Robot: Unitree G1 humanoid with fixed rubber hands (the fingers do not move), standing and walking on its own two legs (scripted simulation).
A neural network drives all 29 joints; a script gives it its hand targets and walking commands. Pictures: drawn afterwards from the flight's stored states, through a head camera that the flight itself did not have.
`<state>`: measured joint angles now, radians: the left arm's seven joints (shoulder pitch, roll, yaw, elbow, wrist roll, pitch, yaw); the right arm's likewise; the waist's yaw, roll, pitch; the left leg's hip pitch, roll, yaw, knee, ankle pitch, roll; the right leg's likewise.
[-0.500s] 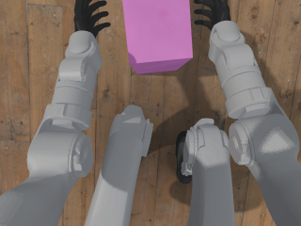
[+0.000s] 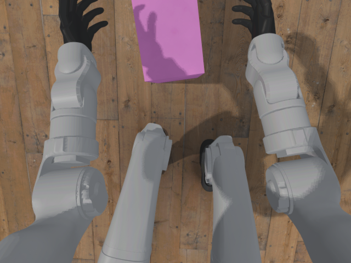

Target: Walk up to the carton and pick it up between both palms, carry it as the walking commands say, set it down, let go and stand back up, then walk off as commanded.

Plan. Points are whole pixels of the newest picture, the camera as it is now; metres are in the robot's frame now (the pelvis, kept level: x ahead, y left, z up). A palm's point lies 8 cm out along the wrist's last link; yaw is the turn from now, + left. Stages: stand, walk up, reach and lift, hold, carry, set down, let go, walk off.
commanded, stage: set down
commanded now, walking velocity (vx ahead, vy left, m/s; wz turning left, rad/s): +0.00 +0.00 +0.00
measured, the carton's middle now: (169, 27) +0.56 +0.11 -0.41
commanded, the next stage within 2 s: let go in 0.56 s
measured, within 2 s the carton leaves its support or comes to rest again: neither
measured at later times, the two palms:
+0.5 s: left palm out of the picture +0.43 +0.26 +0.03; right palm out of the picture +0.50 -0.07 +0.03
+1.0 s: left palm out of the picture +0.39 +0.27 +0.11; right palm out of the picture +0.45 -0.12 +0.07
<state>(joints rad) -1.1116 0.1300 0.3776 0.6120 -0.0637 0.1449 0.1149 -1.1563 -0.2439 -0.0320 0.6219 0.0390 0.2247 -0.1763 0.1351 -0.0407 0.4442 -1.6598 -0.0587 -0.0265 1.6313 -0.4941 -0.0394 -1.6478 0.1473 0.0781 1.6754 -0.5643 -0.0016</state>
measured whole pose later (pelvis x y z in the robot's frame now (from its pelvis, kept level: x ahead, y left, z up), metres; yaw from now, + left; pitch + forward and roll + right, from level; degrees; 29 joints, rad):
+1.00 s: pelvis +0.11 +0.01 +0.19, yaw +1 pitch +30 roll +1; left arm -0.29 0.14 0.22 0.55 0.04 0.06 -0.07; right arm -0.36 -0.02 -0.12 0.57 -0.16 0.09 -0.17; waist 0.11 0.02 -0.09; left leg -0.96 -0.05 -0.07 0.75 -0.30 -0.01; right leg -0.92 0.07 0.10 0.77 -0.35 -0.01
